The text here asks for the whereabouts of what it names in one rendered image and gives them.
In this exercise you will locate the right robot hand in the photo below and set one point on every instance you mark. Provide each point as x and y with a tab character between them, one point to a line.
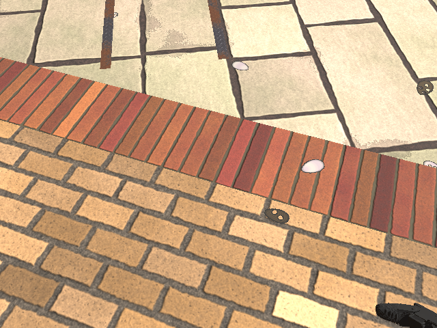
413	316

